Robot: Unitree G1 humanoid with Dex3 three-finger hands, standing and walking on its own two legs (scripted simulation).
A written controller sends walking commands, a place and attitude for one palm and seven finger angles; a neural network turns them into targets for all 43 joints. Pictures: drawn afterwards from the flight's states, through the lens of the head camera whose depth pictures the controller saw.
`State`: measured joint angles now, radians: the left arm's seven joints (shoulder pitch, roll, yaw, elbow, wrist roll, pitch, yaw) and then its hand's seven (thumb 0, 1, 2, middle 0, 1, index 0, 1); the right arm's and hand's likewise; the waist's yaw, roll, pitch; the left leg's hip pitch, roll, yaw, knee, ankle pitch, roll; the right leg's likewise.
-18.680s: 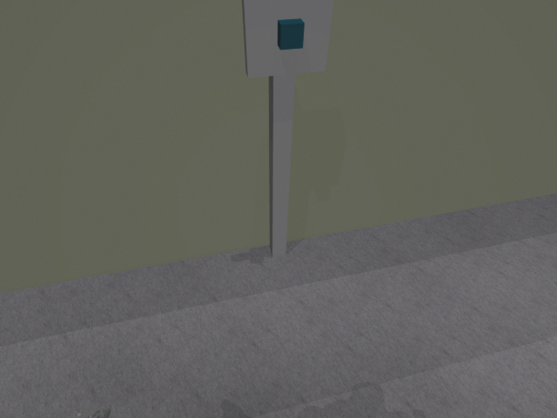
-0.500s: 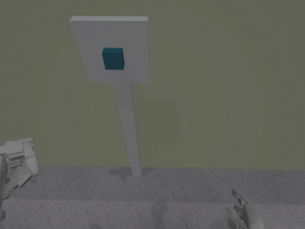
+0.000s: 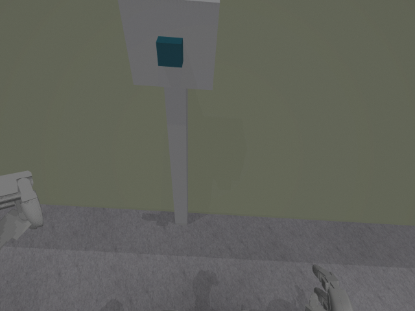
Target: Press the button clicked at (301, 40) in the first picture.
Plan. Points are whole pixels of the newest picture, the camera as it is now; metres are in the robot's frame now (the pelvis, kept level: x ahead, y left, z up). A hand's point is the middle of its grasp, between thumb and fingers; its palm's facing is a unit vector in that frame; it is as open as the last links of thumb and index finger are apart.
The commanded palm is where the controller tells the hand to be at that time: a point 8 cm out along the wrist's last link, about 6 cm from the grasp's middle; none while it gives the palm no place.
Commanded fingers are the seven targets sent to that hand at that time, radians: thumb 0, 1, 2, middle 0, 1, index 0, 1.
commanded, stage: step back with the hand held close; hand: left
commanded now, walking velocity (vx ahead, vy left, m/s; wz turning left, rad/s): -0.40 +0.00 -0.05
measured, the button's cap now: (170, 51) +0.60 +0.12 +0.20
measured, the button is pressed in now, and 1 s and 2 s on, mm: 0 0 0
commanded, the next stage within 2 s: stop stepping back and stand still in 0.56 s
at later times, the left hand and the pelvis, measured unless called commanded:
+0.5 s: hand out of the picture +0.12 +0.27 +0.20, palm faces +0.42 -0.83 -0.37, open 3.1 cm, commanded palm +0.06 +0.29 +0.20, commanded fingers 0.00 0.90 0.90 -1.30 -1.50 -1.30 -1.50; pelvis -0.08 +0.02 +0.02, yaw -1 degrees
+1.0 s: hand out of the picture +0.00 +0.28 +0.19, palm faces +0.31 -0.88 -0.35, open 3.1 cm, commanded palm -0.02 +0.30 +0.20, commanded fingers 0.00 0.90 0.90 -1.30 -1.50 -1.30 -1.50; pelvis -0.20 +0.05 +0.01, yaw -10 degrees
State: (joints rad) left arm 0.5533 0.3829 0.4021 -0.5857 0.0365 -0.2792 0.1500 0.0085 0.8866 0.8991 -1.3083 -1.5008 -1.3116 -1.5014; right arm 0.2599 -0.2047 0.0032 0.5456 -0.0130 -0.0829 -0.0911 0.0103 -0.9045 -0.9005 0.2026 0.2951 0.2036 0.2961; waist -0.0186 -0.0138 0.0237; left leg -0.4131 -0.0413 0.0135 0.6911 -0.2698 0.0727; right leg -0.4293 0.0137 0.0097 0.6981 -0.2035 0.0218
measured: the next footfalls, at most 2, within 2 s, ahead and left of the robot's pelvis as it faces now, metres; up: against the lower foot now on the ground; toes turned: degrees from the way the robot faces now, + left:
right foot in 0.62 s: -0.19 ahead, -0.14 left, +0.00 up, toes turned -6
left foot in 1.02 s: -0.13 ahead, +0.18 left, +0.00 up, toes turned -8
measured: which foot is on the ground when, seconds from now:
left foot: down 0.00-0.82, up 0.84-1.00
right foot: down 0.00-0.32, up 0.34-0.60, down 0.62-1.00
